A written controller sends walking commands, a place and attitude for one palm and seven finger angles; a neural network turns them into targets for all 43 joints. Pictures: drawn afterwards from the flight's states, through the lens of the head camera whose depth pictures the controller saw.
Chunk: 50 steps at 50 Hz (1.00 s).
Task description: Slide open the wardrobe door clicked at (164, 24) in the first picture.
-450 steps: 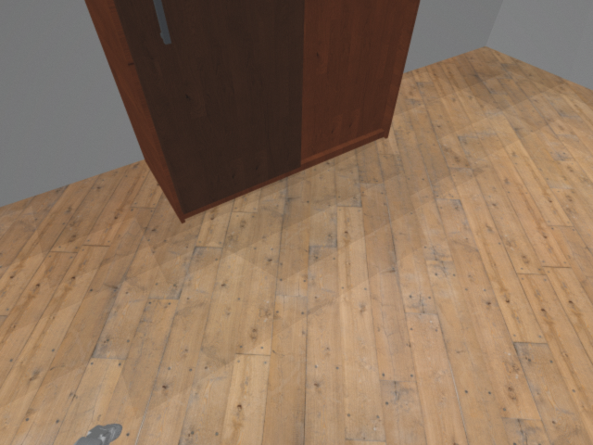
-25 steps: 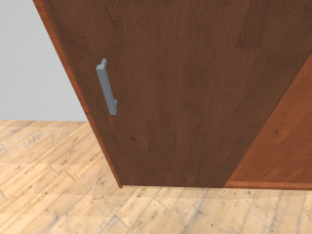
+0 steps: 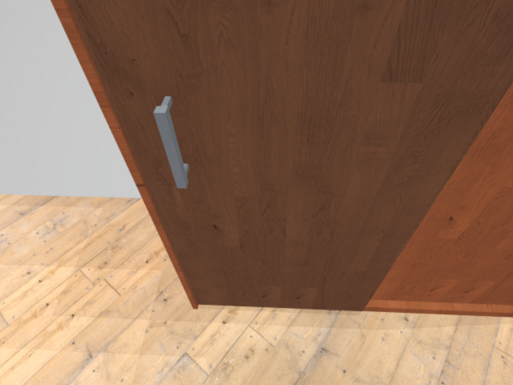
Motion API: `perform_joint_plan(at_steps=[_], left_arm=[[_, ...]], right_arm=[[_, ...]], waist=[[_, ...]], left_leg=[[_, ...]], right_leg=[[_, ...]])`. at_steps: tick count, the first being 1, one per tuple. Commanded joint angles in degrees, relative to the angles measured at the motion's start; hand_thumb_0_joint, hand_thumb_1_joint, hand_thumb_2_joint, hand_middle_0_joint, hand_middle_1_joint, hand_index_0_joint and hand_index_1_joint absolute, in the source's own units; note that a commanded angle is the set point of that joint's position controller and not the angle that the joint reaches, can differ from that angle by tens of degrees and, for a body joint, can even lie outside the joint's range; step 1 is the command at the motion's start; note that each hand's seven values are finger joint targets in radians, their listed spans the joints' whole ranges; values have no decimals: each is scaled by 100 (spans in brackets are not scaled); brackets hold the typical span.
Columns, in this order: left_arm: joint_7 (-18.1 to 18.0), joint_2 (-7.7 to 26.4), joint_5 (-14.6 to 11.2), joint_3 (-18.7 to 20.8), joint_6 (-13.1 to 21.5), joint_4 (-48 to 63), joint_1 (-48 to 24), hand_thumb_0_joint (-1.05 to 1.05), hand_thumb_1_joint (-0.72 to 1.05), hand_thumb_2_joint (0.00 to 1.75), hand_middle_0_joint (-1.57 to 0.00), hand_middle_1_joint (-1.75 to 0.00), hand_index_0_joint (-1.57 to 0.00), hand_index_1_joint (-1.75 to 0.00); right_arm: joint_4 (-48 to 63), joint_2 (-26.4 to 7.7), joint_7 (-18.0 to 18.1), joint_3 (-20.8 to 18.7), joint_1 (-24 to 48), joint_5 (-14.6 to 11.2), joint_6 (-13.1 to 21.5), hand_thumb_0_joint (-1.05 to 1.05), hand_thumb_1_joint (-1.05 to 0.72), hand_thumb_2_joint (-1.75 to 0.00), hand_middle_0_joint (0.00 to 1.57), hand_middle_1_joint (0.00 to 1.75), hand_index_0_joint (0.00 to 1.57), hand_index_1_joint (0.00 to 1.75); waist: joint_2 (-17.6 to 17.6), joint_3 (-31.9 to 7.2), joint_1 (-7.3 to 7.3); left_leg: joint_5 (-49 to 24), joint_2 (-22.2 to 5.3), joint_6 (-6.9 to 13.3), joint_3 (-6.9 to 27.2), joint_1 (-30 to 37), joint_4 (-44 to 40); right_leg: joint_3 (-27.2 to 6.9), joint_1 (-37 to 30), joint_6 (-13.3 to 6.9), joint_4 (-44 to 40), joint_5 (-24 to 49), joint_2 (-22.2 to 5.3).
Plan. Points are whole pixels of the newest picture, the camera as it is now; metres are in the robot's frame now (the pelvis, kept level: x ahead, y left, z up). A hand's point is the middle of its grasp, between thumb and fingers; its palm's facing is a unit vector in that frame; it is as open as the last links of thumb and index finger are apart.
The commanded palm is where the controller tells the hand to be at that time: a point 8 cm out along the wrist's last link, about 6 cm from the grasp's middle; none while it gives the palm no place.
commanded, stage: look again from close up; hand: left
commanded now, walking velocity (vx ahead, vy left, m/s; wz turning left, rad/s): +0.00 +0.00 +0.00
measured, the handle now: (175, 145) +0.48 +0.18 +0.11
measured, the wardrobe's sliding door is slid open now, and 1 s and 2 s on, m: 0.00 0.00 0.00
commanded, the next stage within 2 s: raise the hand with hooked fingers in 0.06 s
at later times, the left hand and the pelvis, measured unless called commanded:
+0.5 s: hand (159, 325) +0.19 +0.15 +0.03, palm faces -0.05 -1.00 +0.01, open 8.1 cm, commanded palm +0.12 +0.24 -0.03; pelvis -0.03 +0.00 -0.04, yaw -1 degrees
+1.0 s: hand (111, 308) +0.22 +0.23 +0.02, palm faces -0.02 -1.00 -0.03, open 11.1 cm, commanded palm +0.17 +0.30 +0.04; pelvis -0.01 +0.04 -0.04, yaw +0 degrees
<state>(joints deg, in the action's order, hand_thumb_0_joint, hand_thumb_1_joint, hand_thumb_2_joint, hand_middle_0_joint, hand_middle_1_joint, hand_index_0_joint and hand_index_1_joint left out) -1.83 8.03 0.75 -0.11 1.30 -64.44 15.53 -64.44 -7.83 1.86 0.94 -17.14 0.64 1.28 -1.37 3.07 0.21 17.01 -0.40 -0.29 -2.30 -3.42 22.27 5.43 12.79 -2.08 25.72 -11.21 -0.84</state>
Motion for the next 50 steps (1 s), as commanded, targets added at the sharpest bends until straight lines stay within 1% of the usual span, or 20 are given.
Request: perform_joint_plan(at_steps=[1,7,8,9,10,11,12,13,16,19,20,22,25,27,31,34,38,43,45,50], left_arm=[[-36,570,-23,104,63,170,342,0,90,90,-20,-30,-20,-30],[-35,590,-22,121,61,184,353,0,90,90,-20,-30,-20,-30],[-258,747,11,130,171,-104,1000,0,90,90,-20,-30,-20,-30],[-139,1778,-1276,402,1476,8608,-3603,0,88,89,-20,-32,-20,-32],[-482,2211,-977,946,1304,8245,-2680,0,85,88,-20,-33,-20,-33],[-600,1127,-819,288,976,6990,-1092,0,83,87,-21,-34,-21,-34],[-638,-76,-868,-294,387,5531,497,0,81,86,-21,-36,-21,-36],[-513,-126,-1173,-363,421,6544,-17,0,78,85,-21,-37,-21,-37],[-207,515,-1069,319,1365,6417,-11,0,71,82,-21,-42,-21,-42],[685,-41,-1441,471,2415,5455,1873,0,64,79,-22,-47,-22,-47],[1057,264,-1526,905,2736,5327,2406,0,62,78,-22,-48,-22,-48],[1717,773,-1622,1292,3136,5551,2288,0,57,76,-22,-51,-22,-51],[1766,993,-1490,1418,2568,6046,2038,0,50,73,-23,-55,-23,-55],[1561,859,-1573,1188,2411,7056,1220,0,46,71,-23,-58,-23,-58],[853,1192,-1368,1337,3184,9162,-100,0,36,67,-24,-64,-24,-64],[929,896,-1268,707,3670,9258,-122,0,29,64,-24,-69,-24,-69],[1662,983,-1292,356,3225,8342,-421,0,20,60,-25,-75,-25,-75],[2125,1493,-1594,1456,1259,7327,627,0,8,55,-26,-82,-26,-82],[1944,1695,-1882,2066,832,7638,702,0,4,53,-26,-86,-26,-86],[1260,1581,-2041,2341,1321,8839,635,0,-8,48,-27,-93,-27,-93]], right_arm=[[44,-465,42,-71,-572,8,71,0,-90,-90,20,30,20,30],[30,-423,38,-68,-616,8,67,0,-90,-90,20,30,20,30],[380,-670,-26,-151,192,-44,135,0,-90,-90,20,30,20,30],[2505,-1738,278,-221,179,-331,1033,0,-90,-90,20,30,20,30],[2294,-1189,426,1,847,-351,1474,0,-90,-90,20,30,20,30],[2152,-1284,405,-129,598,-196,1683,0,-90,-90,20,30,20,30],[2012,-924,357,-106,491,-368,1737,0,-90,-90,20,30,20,30],[2387,-1168,350,-137,519,-469,1832,0,-90,-90,20,30,20,30],[2823,-1378,340,-371,525,-246,2074,0,-90,-90,20,30,20,30],[3351,-1332,62,-505,783,-146,2063,0,-90,-90,20,30,20,30],[3526,-1421,-105,-584,861,-135,1959,0,-90,-90,20,30,20,30],[4006,-1538,-251,-633,1189,-136,1785,0,-90,-90,20,30,20,30],[4462,-1477,-219,-623,1322,-255,1403,0,-90,-90,20,30,20,30],[4834,-1397,-117,-541,1356,-327,1285,0,-90,-90,20,30,20,30],[4710,-1198,23,-488,597,-140,1391,0,-90,-90,20,30,20,30],[4315,-1241,43,-363,445,-133,1551,0,-90,-90,20,30,20,30],[4088,-1467,147,-252,445,-206,1743,0,-90,-90,20,30,20,30],[4374,-1423,278,-261,801,-396,1562,0,-90,-90,20,30,20,30],[4440,-1276,282,-198,1037,-371,1504,0,-90,-90,20,30,20,30],[4276,-1090,146,-182,745,-236,1631,0,-90,-90,20,30,20,30]], waist=[[166,188,1],[165,183,6],[527,-15,335],[-745,-2754,-456],[-1478,-1976,-77],[-1313,-1947,-96],[-374,-864,-125],[103,-450,-145],[1572,-200,-216],[2305,-60,214],[1518,-296,413],[898,-639,367],[493,-850,483],[327,-871,308],[-653,-2049,46],[-943,-2037,-257],[-307,-1475,-566],[487,-1987,168],[320,-2181,468],[146,-2033,477]], left_leg=[[-747,-514,146,381,-861,-474],[-630,-504,136,371,-914,-478],[-895,-573,9,3,-1123,761],[-1166,82,158,203,-67,-14],[-1096,18,126,-92,-67,-7],[-836,36,92,35,-589,-81],[-548,-55,100,230,-1160,-115],[-288,-78,143,420,-1298,-55],[298,104,169,280,-1922,736],[547,178,29,197,-3089,1464],[364,242,-45,87,-3026,1616],[298,364,-44,-75,-3279,2020],[436,439,64,-179,-3622,2116],[902,405,122,-166,-3706,2089],[31,154,152,187,-2978,2332],[-538,64,111,359,-2699,2594],[-4,-44,119,658,-2983,2486],[-350,59,40,583,-3168,1881],[-855,85,-54,581,-3011,1737],[-2109,-43,-263,578,-2543,1675]], right_leg=[[-761,-549,-104,-419,756,-641],[-794,-561,-117,-478,550,-651],[-950,-635,70,-66,3559,-924],[-951,-1212,66,101,1848,-455],[-953,-902,-8,189,799,-173],[-584,-809,-58,199,121,-148],[-429,-268,28,23,-54,-125],[-375,5,130,16,-349,-157],[-448,918,242,-72,-1756,-177],[-512,1257,231,508,-2270,-191],[-548,1033,91,757,-1877,-179],[-598,934,4,1154,-1170,-250],[-732,1040,18,1274,-1293,-248],[-854,1351,61,1166,-2132,-231],[-586,1441,2,1955,-796,-14],[-362,1910,-9,2235,-131,48],[-198,2155,70,2097,-570,69],[-60,919,110,1793,-223,-15],[12,438,77,1851,153,-33],[98,455,37,1887,950,48]])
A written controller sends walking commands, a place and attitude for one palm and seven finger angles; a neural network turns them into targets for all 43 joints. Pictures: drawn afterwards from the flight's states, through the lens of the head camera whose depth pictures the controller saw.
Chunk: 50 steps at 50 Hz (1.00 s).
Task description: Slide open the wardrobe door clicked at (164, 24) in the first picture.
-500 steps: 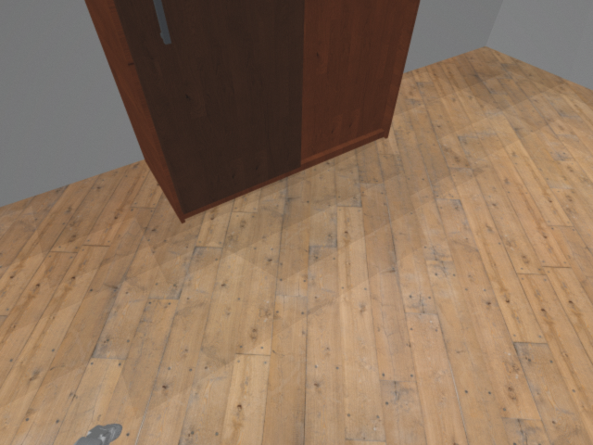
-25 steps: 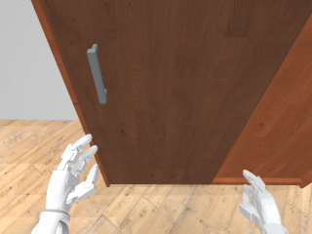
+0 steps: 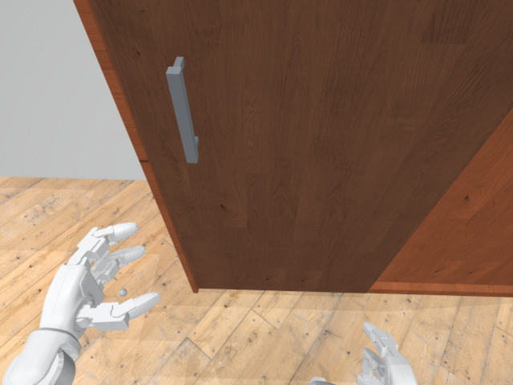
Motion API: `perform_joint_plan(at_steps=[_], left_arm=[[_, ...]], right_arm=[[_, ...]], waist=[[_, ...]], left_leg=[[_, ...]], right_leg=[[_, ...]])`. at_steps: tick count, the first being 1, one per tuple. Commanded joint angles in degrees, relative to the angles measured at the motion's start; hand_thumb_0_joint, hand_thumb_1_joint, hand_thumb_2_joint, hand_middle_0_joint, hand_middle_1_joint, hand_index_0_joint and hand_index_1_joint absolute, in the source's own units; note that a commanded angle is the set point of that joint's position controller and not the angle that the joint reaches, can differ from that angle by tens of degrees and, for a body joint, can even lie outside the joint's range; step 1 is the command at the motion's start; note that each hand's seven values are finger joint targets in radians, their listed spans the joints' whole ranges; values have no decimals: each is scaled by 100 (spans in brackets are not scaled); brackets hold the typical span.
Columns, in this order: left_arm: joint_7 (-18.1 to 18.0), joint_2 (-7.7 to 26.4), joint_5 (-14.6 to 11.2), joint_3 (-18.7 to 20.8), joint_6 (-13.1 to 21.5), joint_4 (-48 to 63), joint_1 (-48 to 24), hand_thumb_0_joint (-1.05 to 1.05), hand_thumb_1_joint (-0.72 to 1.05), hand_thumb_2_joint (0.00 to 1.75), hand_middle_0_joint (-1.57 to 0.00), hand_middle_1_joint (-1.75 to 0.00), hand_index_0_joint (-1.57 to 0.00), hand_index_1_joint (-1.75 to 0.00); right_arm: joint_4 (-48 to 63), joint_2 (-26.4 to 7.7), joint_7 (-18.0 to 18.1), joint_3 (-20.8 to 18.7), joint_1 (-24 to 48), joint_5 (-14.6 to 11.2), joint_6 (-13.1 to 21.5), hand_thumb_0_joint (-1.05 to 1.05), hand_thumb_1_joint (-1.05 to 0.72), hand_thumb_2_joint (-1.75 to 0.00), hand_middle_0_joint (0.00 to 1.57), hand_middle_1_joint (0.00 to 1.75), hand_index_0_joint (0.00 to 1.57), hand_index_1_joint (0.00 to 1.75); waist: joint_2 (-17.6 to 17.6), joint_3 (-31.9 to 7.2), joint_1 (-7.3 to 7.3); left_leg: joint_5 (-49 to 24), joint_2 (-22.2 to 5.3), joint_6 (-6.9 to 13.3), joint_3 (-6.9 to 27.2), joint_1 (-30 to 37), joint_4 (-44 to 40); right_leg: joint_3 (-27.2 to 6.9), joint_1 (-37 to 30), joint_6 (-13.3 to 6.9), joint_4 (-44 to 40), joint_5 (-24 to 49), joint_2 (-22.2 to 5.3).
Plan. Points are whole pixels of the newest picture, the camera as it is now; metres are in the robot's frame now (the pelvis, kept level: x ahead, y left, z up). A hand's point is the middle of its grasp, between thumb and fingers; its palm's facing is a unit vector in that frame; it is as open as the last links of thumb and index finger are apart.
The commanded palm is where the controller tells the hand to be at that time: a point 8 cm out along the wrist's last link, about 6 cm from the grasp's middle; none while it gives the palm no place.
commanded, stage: raise the hand with hooked fingers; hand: left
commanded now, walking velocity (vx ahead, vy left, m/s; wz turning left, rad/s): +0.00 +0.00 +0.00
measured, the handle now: (186, 114) +0.50 +0.14 +0.15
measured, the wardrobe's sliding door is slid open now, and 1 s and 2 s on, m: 0.00 0.00 0.00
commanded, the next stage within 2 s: move the hooked fingers beside the handle in 1.26 s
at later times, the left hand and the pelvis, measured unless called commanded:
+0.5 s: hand (51, 236) +0.26 +0.26 +0.15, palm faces +0.10 -0.99 -0.09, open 13.7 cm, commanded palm +0.22 +0.30 +0.15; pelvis +0.02 -0.01 +0.02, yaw +2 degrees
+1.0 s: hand (60, 214) +0.28 +0.25 +0.17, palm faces +0.04 -1.00 -0.06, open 14.0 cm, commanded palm +0.25 +0.30 +0.18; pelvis +0.01 -0.02 +0.03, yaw +1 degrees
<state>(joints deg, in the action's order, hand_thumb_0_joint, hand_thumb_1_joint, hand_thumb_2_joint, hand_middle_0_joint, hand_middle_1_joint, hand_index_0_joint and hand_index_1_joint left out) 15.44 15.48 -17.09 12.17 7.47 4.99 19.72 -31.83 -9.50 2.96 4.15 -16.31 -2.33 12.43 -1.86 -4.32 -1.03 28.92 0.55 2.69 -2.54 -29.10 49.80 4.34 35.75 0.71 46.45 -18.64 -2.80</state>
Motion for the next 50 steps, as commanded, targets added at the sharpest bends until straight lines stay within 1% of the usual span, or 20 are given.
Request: perform_joint_plan(at_steps=[1,4,5,6,7,10,15,18,21,24,25,29,30,33,37,38,41,44,47,50], left_arm=[[-476,727,-156,923,839,1857,140,0,-10,47,-27,-94,-27,-94],[-294,552,45,434,1069,1602,-274,0,-17,44,-28,-99,-28,-99],[-161,499,60,286,1031,1473,-501,0,-20,43,-28,-100,-28,-100],[-11,553,62,245,979,1374,-668,0,-22,42,-28,-102,-28,-102],[115,673,31,307,908,1226,-789,0,-24,41,-28,-103,-28,-103],[344,1303,-38,771,681,1180,-1265,0,-31,38,-29,-108,-29,-108],[268,1895,-260,1546,548,1346,-1688,0,-43,33,-29,-115,-29,-115],[304,1625,-393,1507,382,823,-1703,0,-50,30,-30,-120,-30,-120],[565,1493,-381,1307,-53,128,-2001,0,-50,30,-30,-120,-30,-120],[778,1638,-298,1281,-469,-160,-2377,0,-50,30,-30,-120,-30,-120],[856,1761,-294,1352,-548,-136,-2492,0,-50,30,-30,-120,-30,-120],[905,2370,-344,1886,-409,439,-3231,0,-50,30,-30,-120,-30,-120],[886,2554,-377,2049,-331,459,-3270,0,-50,30,-30,-120,-30,-120],[902,2504,-484,2142,-175,32,-3526,0,-50,30,-30,-120,-30,-120],[1075,2527,-413,1989,-440,-763,-3943,0,-50,30,-30,-120,-30,-120],[1124,2550,-362,1935,-549,-911,-4028,0,-50,30,-30,-120,-30,-120],[1320,2272,-342,1642,-764,-1039,-3701,0,-50,30,-30,-120,-30,-120],[1351,2410,-397,1850,-732,-758,-3525,0,-50,30,-30,-120,-30,-120],[1180,2752,-495,2295,-463,-293,-3570,0,-50,30,-30,-120,-30,-120],[934,2889,-481,2492,-281,-144,-3567,0,-50,30,-30,-120,-30,-120]], right_arm=[[948,-949,3,-510,545,65,549,0,-90,-90,20,30,20,30],[740,-1130,-16,-541,334,51,658,0,-90,-90,20,30,20,30],[704,-1191,10,-534,291,52,673,0,-90,-90,20,30,20,30],[680,-1260,47,-545,275,13,705,0,-90,-90,20,30,20,30],[650,-1294,91,-547,272,-10,742,0,-90,-90,20,30,20,30],[641,-1389,233,-523,375,-43,785,0,-90,-90,20,30,20,30],[668,-1272,281,-417,476,-19,808,0,-90,-90,20,30,20,30],[610,-1244,248,-374,480,-38,784,0,-90,-90,20,30,20,30],[573,-1311,242,-345,517,-93,704,0,-90,-90,20,30,20,30],[630,-1379,297,-350,555,-118,670,0,-90,-90,20,30,20,30],[657,-1376,304,-338,590,-122,656,0,-90,-90,20,30,20,30],[707,-1310,330,-307,675,-75,649,0,-90,-90,20,30,20,30],[677,-1302,323,-285,678,-46,646,0,-90,-90,20,30,20,30],[551,-1265,361,-264,669,-77,624,0,-90,-90,20,30,20,30],[449,-1326,412,-256,698,-128,554,0,-90,-90,20,30,20,30],[461,-1351,422,-257,696,-138,543,0,-90,-90,20,30,20,30],[571,-1361,378,-280,671,-154,523,0,-90,-90,20,30,20,30],[680,-1372,323,-320,733,-143,525,0,-90,-90,20,30,20,30],[739,-1333,279,-333,778,-105,556,0,-90,-90,20,30,20,30],[677,-1320,279,-322,732,-68,587,0,-90,-90,20,30,20,30]], waist=[[21,-1182,499],[-332,-863,137],[-143,-722,22],[-298,-719,-12],[-217,-736,-24],[-305,-934,92],[-669,-1092,400],[-587,-733,368],[-453,-309,308],[-41,-345,263],[-101,-402,303],[-144,-1149,354],[-106,-1159,382],[-132,-915,323],[-324,-371,263],[-416,-377,265],[-206,-585,293],[132,-856,355],[35,-1089,461],[-229,-990,517]], left_leg=[[-3358,-161,-569,558,133,-1110],[-3139,-200,-555,560,311,-1029],[-3040,-210,-529,605,302,-1029],[-2787,-205,-507,611,348,-1066],[-2553,-198,-499,652,359,-1119],[-2208,-140,-402,675,448,-1273],[-3171,-153,-500,727,924,-1539],[-3464,-186,-534,682,1021,-1657],[-3113,-170,-466,590,937,-1808],[-2747,-148,-338,573,895,-1901],[-2811,-130,-307,554,981,-1899],[-3003,-102,-279,572,1349,-1943],[-3025,-92,-263,544,1373,-1931],[-2814,-80,-249,492,1348,-2052],[-2399,-70,-195,459,1244,-2215],[-2335,-63,-184,454,1230,-2234],[-2512,-63,-154,428,1292,-2209],[-2508,-56,-135,420,1229,-2145],[-2622,-47,-145,404,1300,-2160],[-2711,-50,-172,379,1321,-2215]], right_leg=[[185,-1668,-230,-232,1664,257],[172,-1152,-181,-341,1308,242],[172,-1117,-182,-383,1256,256],[147,-1068,-173,-461,1061,250],[146,-1118,-176,-532,938,241],[80,-1524,-209,-695,832,204],[131,-2117,-258,-844,1443,230],[170,-2113,-223,-977,1738,250],[146,-2097,-221,-1182,1688,253],[120,-2195,-192,-1322,1586,228],[74,-2328,-217,-1355,1668,239],[17,-2761,-201,-1416,1908,226],[-25,-2861,-213,-1456,1984,253],[-30,-2851,-200,-1604,1912,243],[-90,-2654,-220,-1811,1550,187],[-109,-2627,-218,-1834,1473,172],[-116,-2759,-207,-1776,1684,148],[-150,-2888,-172,-1738,1672,144],[-187,-3091,-191,-1722,1750,163],[-163,-3127,-224,-1734,1824,183]])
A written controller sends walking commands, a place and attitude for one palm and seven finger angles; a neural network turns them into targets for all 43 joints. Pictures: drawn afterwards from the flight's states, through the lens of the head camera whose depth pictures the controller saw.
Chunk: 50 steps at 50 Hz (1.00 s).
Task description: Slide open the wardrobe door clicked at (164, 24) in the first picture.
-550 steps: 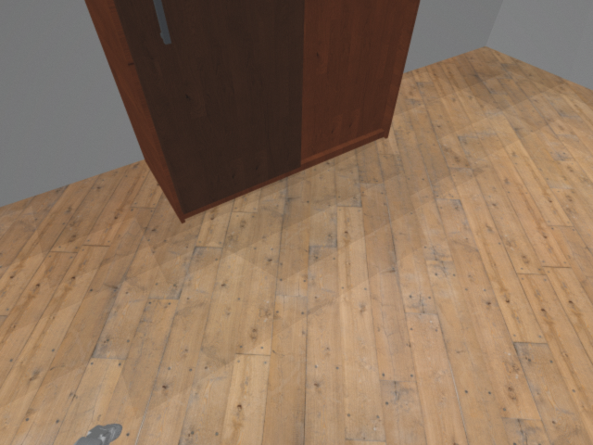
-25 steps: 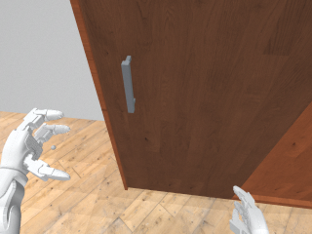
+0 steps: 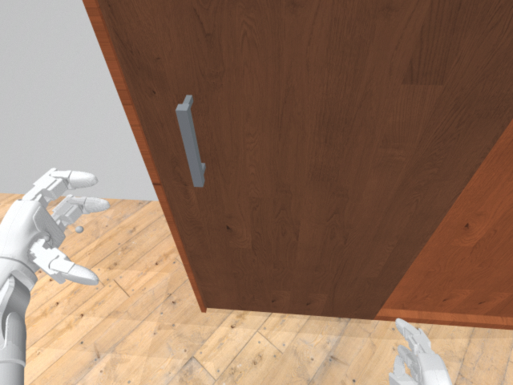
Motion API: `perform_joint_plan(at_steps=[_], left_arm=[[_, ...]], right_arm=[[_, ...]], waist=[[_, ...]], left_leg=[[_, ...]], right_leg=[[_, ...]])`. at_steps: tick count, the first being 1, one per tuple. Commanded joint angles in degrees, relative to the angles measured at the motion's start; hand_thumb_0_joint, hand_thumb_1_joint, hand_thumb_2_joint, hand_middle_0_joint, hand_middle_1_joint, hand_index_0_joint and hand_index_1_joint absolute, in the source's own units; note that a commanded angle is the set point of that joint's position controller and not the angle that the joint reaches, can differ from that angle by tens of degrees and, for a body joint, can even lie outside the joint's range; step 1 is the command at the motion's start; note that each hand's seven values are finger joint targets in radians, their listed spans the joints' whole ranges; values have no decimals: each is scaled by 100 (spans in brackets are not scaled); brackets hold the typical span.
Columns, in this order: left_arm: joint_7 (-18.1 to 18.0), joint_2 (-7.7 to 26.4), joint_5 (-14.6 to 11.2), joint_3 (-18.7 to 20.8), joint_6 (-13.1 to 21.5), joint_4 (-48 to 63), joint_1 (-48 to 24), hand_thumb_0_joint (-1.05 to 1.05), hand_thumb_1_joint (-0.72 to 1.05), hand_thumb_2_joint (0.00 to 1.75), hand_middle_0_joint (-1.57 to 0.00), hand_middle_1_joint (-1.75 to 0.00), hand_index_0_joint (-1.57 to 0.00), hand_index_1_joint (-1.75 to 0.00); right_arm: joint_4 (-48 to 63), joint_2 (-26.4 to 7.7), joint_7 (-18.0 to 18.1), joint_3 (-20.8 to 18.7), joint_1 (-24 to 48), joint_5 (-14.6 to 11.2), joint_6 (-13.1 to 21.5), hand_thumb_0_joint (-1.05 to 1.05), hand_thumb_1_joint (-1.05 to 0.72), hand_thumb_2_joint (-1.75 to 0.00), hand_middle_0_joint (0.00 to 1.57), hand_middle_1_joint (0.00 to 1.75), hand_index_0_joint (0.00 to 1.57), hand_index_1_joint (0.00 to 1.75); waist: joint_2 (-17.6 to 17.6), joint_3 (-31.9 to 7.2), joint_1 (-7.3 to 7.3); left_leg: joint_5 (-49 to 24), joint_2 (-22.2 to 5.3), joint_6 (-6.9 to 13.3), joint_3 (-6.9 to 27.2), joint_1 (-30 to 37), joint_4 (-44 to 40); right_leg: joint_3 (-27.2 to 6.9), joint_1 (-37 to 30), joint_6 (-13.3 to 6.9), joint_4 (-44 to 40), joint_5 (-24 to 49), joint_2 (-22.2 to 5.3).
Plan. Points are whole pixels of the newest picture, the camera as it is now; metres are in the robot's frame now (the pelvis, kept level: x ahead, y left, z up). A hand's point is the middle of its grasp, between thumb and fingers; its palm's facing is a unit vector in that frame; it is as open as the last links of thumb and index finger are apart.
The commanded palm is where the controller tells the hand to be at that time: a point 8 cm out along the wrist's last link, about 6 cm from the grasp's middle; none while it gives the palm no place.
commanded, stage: raise the hand with hooked fingers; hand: left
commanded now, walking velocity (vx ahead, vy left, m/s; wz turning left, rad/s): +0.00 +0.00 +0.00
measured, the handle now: (194, 143) +0.49 +0.16 +0.12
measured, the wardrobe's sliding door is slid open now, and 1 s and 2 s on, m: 0.00 0.00 0.00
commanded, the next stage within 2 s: move the hooked fingers beside the handle in 0.26 s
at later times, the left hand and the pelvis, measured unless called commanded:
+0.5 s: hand (68, 229) +0.27 +0.28 +0.14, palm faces +0.08 -1.00 -0.05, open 14.0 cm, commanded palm +0.25 +0.32 +0.14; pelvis -0.01 +0.00 +0.00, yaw +1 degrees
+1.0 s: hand (105, 199) +0.33 +0.26 +0.14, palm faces +0.02 -1.00 -0.03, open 14.0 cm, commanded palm +0.31 +0.30 +0.14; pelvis +0.00 +0.01 +0.00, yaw +0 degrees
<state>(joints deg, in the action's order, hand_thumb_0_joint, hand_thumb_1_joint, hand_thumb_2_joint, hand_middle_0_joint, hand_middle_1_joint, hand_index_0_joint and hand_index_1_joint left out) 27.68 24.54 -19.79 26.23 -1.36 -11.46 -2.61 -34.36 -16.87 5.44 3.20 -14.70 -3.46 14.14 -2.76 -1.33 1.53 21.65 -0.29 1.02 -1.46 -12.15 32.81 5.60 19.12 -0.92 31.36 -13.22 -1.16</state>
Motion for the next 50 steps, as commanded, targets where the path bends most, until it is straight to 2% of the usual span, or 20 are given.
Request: perform_joint_plan(at_steps=[1,3,5,9,13,17,22,27,31,34,35,39,40,43,45,46,47,48,49,50], left_arm=[[-326,1838,-189,997,609,1468,-1385,0,-50,30,-30,-120,-30,-120],[-363,1630,-109,768,567,1314,-1473,0,-50,30,-30,-120,-30,-120],[-338,1511,-41,548,487,1236,-1588,0,-50,30,-30,-120,-30,-120],[-204,1474,16,396,382,1170,-1642,0,-50,30,-30,-120,-30,-120],[-102,1585,-100,591,376,954,-1490,0,-50,30,-30,-120,-30,-120],[-105,1667,-159,695,474,1081,-1560,0,-50,30,-30,-120,-30,-120],[-181,1399,-50,287,509,1047,-2099,0,-50,30,-30,-120,-30,-120],[-249,1414,72,151,461,596,-2439,0,-50,30,-30,-120,-30,-120],[-340,1504,135,188,538,501,-2787,0,-50,30,-30,-120,-30,-120],[-395,1612,163,316,583,250,-2805,0,-50,30,-30,-120,-30,-120],[-397,1772,154,481,571,46,-2633,0,-50,30,-30,-120,-30,-120],[-393,1461,170,201,616,110,-2835,0,-50,30,-30,-120,-30,-120],[-390,1551,166,260,610,41,-2757,0,-50,30,-30,-120,-30,-120],[-389,1341,195,69,601,129,-2851,0,-50,30,-30,-120,-30,-120],[-410,1312,176,35,607,135,-2899,0,-50,30,-30,-120,-30,-120],[-439,1444,190,167,623,206,-2924,0,-50,30,-30,-120,-30,-120],[-457,1306,197,33,605,147,-2985,0,-50,30,-30,-120,-30,-120],[-510,1430,213,161,631,149,-3048,0,-50,30,-30,-120,-30,-120],[-528,1290,235,28,635,158,-3106,0,-50,30,-30,-120,-30,-120],[-580,1474,247,163,647,171,-3096,0,-50,30,-30,-120,-30,-120]], right_arm=[[911,-551,40,-221,577,30,419,0,-90,-90,20,30,20,30],[846,-546,73,-228,545,2,420,0,-90,-90,20,30,20,30],[825,-574,102,-222,527,1,421,0,-90,-90,20,30,20,30],[838,-608,163,-228,506,-22,440,0,-90,-90,20,30,20,30],[823,-615,160,-220,538,-8,415,0,-90,-90,20,30,20,30],[839,-587,126,-207,596,-2,417,0,-90,-90,20,30,20,30],[768,-571,160,-200,524,-15,420,0,-90,-90,20,30,20,30],[701,-619,211,-181,473,-15,388,0,-90,-90,20,30,20,30],[709,-606,212,-183,473,-5,368,0,-90,-90,20,30,20,30],[682,-619,211,-198,406,10,342,0,-90,-90,20,30,20,30],[678,-642,187,-205,359,25,309,0,-90,-90,20,30,20,30],[741,-614,156,-218,377,14,313,0,-90,-90,20,30,20,30],[736,-643,135,-221,326,21,286,0,-90,-90,20,30,20,30],[751,-630,121,-245,288,9,274,0,-90,-90,20,30,20,30],[727,-648,107,-256,254,27,252,0,-90,-90,20,30,20,30],[721,-651,105,-278,230,15,240,0,-90,-90,20,30,20,30],[722,-639,104,-258,249,13,233,0,-90,-90,20,30,20,30],[678,-652,115,-292,192,10,221,0,-90,-90,20,30,20,30],[683,-639,115,-281,195,17,219,0,-90,-90,20,30,20,30],[685,-650,104,-279,184,20,193,0,-90,-90,20,30,20,30]], waist=[[-219,-1204,205],[-470,-918,119],[-378,-752,76],[-140,-943,27],[149,-979,69],[-34,-1080,126],[-253,-892,-28],[2,-773,-80],[-226,-1025,-46],[-169,-1165,-21],[58,-1116,40],[-310,-1200,8],[-54,-1239,37],[-210,-1339,-9],[-9,-1310,-17],[-52,-1421,-11],[-52,-1298,-36],[35,-1386,-57],[-103,-1392,-70],[22,-1396,-18]], left_leg=[[-2008,30,-4,240,-330,-556],[-1791,31,-13,202,-329,-596],[-1675,6,4,215,-324,-632],[-1615,12,31,284,-248,-659],[-1544,20,36,294,-342,-622],[-1690,37,17,268,-305,-614],[-1620,12,-5,286,-179,-655],[-1308,3,-1,342,-331,-713],[-1465,8,-31,339,-254,-718],[-1641,12,-50,320,-303,-678],[-1681,-4,-35,307,-401,-665],[-1854,-2,-81,289,-303,-664],[-1948,-19,-72,297,-346,-645],[-2117,-19,-86,269,-269,-627],[-2159,-36,-84,271,-269,-609],[-2181,-31,-81,264,-251,-618],[-2083,-24,-88,280,-293,-634],[-2093,-28,-79,267,-273,-621],[-2102,-19,-95,272,-259,-633],[-2122,-33,-82,266,-271,-617]], right_leg=[[-276,-1403,-56,-240,1348,21],[-283,-1178,-47,-327,1152,4],[-294,-1125,-57,-382,1019,2],[-248,-1135,-21,-371,932,19],[-288,-1180,-8,-382,882,26],[-305,-1282,-29,-354,1050,12],[-267,-996,-33,-391,952,42],[-257,-886,-33,-434,573,33],[-267,-1010,-63,-379,683,21],[-250,-1066,-65,-318,900,4],[-257,-1148,-73,-323,949,11],[-251,-1032,-85,-252,1132,-4],[-239,-1139,-96,-231,1206,15],[-233,-1053,-77,-198,1366,10],[-234,-1062,-81,-209,1401,21],[-245,-1107,-73,-199,1447,22],[-235,-1009,-77,-211,1353,18],[-237,-1028,-65,-211,1373,21],[-230,-995,-70,-202,1364,11],[-241,-1073,-80,-202,1372,20]])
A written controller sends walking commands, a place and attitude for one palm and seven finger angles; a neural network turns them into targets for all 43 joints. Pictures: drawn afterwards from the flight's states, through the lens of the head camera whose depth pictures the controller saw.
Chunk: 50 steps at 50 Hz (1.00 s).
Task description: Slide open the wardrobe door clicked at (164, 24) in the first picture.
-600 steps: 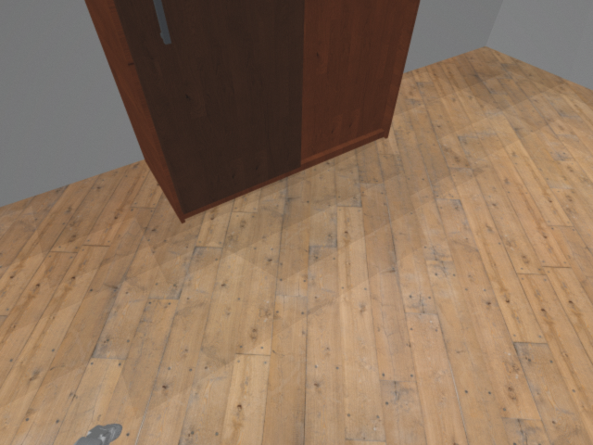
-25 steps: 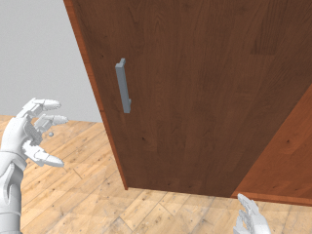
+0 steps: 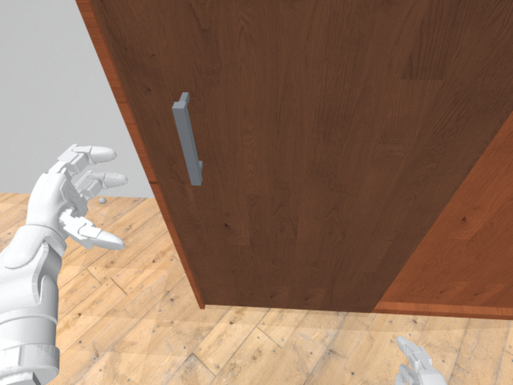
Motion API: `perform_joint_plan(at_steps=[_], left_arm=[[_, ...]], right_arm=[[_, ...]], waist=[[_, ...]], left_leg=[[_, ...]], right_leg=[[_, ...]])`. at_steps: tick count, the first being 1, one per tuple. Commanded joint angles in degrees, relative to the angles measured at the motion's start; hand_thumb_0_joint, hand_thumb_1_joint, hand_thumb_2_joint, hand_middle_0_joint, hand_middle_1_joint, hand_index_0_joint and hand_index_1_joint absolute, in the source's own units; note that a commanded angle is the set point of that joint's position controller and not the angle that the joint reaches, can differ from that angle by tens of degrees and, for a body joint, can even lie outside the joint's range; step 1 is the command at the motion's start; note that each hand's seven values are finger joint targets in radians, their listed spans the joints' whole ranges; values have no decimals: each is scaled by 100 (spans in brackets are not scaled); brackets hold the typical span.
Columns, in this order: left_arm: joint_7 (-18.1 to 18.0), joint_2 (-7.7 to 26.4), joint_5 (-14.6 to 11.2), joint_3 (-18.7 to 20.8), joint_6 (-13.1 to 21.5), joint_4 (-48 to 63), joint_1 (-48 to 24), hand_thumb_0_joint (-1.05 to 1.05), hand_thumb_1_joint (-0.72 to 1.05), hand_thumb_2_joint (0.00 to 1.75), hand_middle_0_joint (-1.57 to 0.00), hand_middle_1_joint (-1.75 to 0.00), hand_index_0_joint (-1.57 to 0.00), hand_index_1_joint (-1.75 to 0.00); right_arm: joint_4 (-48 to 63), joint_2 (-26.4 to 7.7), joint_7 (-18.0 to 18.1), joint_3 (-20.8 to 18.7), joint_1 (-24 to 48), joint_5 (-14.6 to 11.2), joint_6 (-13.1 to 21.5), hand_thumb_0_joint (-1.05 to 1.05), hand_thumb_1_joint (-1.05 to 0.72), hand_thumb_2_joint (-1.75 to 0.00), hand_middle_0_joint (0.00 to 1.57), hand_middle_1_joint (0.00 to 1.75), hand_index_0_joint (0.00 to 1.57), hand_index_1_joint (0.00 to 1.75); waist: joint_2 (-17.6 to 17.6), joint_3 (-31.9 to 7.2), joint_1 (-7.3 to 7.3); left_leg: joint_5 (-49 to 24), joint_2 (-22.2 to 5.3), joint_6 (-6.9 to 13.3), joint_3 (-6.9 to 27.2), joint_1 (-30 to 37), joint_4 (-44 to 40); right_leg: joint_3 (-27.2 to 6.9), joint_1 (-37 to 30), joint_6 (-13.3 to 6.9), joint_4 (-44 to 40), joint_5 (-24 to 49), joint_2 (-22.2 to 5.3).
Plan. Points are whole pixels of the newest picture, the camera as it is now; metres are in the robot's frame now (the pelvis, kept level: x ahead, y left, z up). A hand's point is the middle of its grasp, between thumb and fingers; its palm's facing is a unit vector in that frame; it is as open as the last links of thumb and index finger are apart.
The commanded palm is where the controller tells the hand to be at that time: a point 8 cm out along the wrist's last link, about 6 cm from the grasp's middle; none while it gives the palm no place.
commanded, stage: move the hooked fingers beside the handle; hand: left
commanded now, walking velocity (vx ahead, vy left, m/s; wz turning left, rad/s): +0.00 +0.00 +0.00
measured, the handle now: (191, 141) +0.49 +0.16 +0.12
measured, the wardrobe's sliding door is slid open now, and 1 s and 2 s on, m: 0.00 0.00 0.00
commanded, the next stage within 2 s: feel for the door with the fingertips in 1.76 s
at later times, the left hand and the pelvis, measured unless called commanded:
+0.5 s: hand (127, 179) +0.38 +0.23 +0.13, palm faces +0.04 -1.00 -0.02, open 14.0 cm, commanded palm +0.36 +0.28 +0.13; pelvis +0.00 -0.01 +0.00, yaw +0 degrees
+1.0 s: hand (150, 155) +0.44 +0.21 +0.13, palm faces +0.02 -1.00 -0.02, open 14.0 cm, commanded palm +0.41 +0.27 +0.12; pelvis +0.00 +0.00 +0.00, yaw -1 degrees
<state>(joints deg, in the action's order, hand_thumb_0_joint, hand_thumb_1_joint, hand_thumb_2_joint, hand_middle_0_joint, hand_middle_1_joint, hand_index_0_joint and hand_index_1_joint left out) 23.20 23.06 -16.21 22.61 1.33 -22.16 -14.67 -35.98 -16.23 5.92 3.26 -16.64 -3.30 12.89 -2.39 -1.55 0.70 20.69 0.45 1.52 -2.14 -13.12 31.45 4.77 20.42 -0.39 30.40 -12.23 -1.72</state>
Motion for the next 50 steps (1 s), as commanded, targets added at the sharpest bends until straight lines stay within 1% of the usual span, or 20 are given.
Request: perform_joint_plan(at_steps=[1,3,8,10,12,16,20,21,24,25,26,28,29,30,33,38,41,42,46,50], left_arm=[[-141,1379,-86,259,389,1282,-2154,0,-50,30,-30,-120,-30,-120],[-225,1385,-31,208,416,1186,-2442,0,-50,30,-30,-120,-30,-120],[-275,1524,41,327,454,695,-2544,0,-50,30,-30,-120,-30,-120],[-258,1535,49,323,457,668,-2482,0,-50,30,-30,-120,-30,-120],[-236,1441,58,200,471,643,-2698,0,-50,30,-30,-120,-30,-120],[-238,1401,62,177,493,369,-2716,0,-50,30,-30,-120,-30,-120],[-292,1731,117,412,526,41,-2924,0,-50,30,-30,-120,-30,-120],[-271,1502,123,182,532,15,-3121,0,-50,30,-30,-120,-30,-120],[-327,1634,191,199,691,50,-3582,0,-50,30,-30,-120,-30,-120],[-341,1702,215,198,752,105,-3671,0,-50,30,-30,-120,-30,-120],[-341,1703,224,225,797,94,-3620,0,-50,30,-30,-120,-30,-120],[-342,1641,199,185,858,-66,-3711,0,-50,30,-30,-120,-30,-120],[-334,1525,201,67,879,-115,-3806,0,-50,30,-30,-120,-30,-120],[-334,1545,190,85,862,-322,-3779,0,-50,30,-30,-120,-30,-120],[-354,1602,229,115,771,-937,-3882,0,-50,30,-30,-120,-30,-120],[-448,1622,372,38,927,-875,-4253,0,-50,30,-30,-120,-30,-120],[-500,1844,350,209,1114,-1017,-4515,0,-50,30,-30,-120,-30,-120],[-509,1866,348,260,1172,-1042,-4543,0,-50,30,-30,-120,-30,-120],[-537,1794,433,137,1244,-1373,-4800,0,-50,30,-30,-120,-30,-120],[-503,1952,520,241,1185,-2139,-4593,0,-50,30,-30,-120,-30,-120]], right_arm=[[832,-682,66,-269,406,-10,312,0,-90,-90,20,30,20,30],[770,-687,95,-283,323,-16,300,0,-90,-90,20,30,20,30],[709,-702,94,-266,257,6,210,0,-90,-90,20,30,20,30],[745,-706,74,-273,251,14,173,0,-90,-90,20,30,20,30],[749,-681,65,-265,246,0,148,0,-90,-90,20,30,20,30],[754,-714,36,-281,167,4,98,0,-90,-90,20,30,20,30],[669,-773,30,-311,63,7,-5,0,-90,-90,20,30,20,30],[693,-748,29,-291,74,2,-16,0,-90,-90,20,30,20,30],[651,-746,34,-311,-5,9,-39,0,-90,-90,20,30,20,30],[661,-762,26,-317,-31,25,-55,0,-90,-90,20,30,20,30],[675,-745,24,-324,-42,21,-65,0,-90,-90,20,30,20,30],[617,-748,28,-335,-111,20,-75,0,-90,-90,20,30,20,30],[601,-742,28,-324,-121,16,-87,0,-90,-90,20,30,20,30],[578,-771,20,-332,-160,20,-111,0,-90,-90,20,30,20,30],[505,-827,9,-326,-220,3,-180,0,-90,-90,20,30,20,30],[567,-813,-60,-364,-354,39,-259,0,-90,-90,20,30,20,30],[517,-850,-61,-374,-461,51,-321,0,-90,-90,20,30,20,30],[511,-843,-61,-386,-482,53,-325,0,-90,-90,20,30,20,30],[426,-836,-78,-377,-581,61,-392,0,-90,-90,20,30,20,30],[408,-908,-109,-374,-677,62,-501,0,-90,-90,20,30,20,30]], waist=[[-168,-1328,-36],[-192,-1327,-97],[42,-1364,-87],[2,-1516,-25],[-242,-1543,-71],[75,-1522,-76],[219,-1515,-111],[114,-1505,-176],[-183,-1654,-222],[-66,-1772,-206],[-192,-1921,-181],[-138,-1936,-223],[-212,-1881,-265],[89,-1790,-280],[145,-1449,-334],[-226,-1930,-280],[258,-2037,-357],[188,-2125,-328],[-113,-2007,-392],[165,-1717,-400]], left_leg=[[-2024,-98,-133,316,-125,-509],[-1945,-101,-146,336,-78,-511],[-1900,-82,-115,300,-263,-509],[-2121,-83,-103,272,-229,-456],[-2141,-74,-128,257,-205,-455],[-2186,-99,-103,273,-285,-432],[-2003,-91,-66,227,-455,-379],[-1931,-68,-61,226,-472,-395],[-1878,-55,-75,243,-378,-349],[-2015,-73,-66,260,-361,-328],[-2087,-65,-67,247,-325,-317],[-2095,-66,-79,250,-305,-295],[-2071,-67,-84,245,-305,-296],[-2038,-86,-60,260,-383,-289],[-1677,-68,-54,254,-704,-335],[-2057,-62,-93,268,-543,-233],[-2012,-89,-48,277,-664,-202],[-2048,-81,-51,261,-647,-189],[-2083,-83,-71,260,-643,-157],[-1724,-69,-28,223,-1058,-151]], right_leg=[[-163,-1124,-123,-126,1286,71],[-156,-1017,-117,-145,1185,78],[-193,-1189,-119,-128,1323,55],[-220,-1311,-132,-76,1545,45],[-227,-1262,-131,-73,1572,42],[-207,-1230,-127,-43,1626,57],[-241,-1235,-117,-32,1596,45],[-253,-1182,-110,-30,1552,42],[-282,-1097,-129,-26,1440,45],[-281,-1212,-135,15,1544,50],[-301,-1288,-133,36,1620,54],[-289,-1230,-123,32,1646,63],[-278,-1150,-125,25,1618,64],[-269,-1150,-118,21,1615,68],[-253,-943,-114,5,1359,57],[-273,-984,-144,127,1563,57],[-294,-1127,-111,162,1646,96],[-315,-1160,-110,179,1697,96],[-307,-931,-122,191,1648,99],[-310,-867,-125,202,1483,85]])
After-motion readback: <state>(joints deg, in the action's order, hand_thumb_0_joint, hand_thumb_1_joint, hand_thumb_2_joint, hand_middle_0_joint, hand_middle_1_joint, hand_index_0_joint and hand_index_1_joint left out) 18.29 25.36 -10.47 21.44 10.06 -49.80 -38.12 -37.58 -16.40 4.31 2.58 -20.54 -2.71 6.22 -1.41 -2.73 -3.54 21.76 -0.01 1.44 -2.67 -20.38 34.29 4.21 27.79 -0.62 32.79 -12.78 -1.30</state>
